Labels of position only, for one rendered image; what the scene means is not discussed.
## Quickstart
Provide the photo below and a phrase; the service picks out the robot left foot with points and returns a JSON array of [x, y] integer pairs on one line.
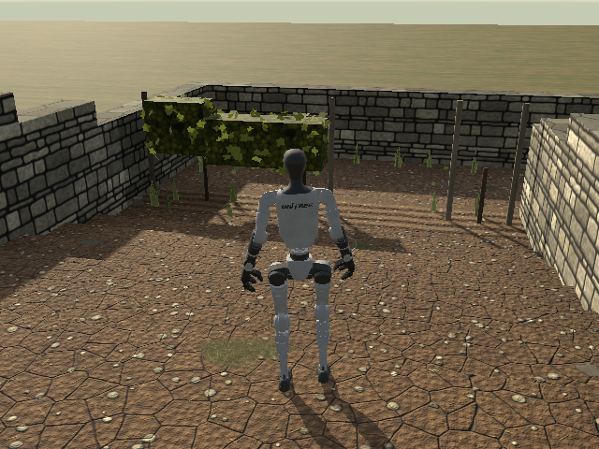
[[284, 384]]

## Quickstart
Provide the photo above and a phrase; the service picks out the right robot forearm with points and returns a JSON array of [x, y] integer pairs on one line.
[[343, 247]]

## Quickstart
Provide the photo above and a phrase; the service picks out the robot left hand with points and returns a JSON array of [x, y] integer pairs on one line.
[[246, 278]]

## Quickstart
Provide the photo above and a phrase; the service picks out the left robot thigh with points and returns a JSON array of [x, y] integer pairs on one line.
[[278, 285]]

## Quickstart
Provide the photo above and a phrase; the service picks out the left robot forearm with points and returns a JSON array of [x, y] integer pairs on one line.
[[252, 253]]

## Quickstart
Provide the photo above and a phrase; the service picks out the robot right hand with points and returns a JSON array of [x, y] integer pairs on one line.
[[341, 265]]

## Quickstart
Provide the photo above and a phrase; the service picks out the robot left upper arm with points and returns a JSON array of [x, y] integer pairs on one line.
[[267, 200]]

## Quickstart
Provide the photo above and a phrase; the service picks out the robot right upper arm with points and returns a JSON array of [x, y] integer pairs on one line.
[[326, 197]]

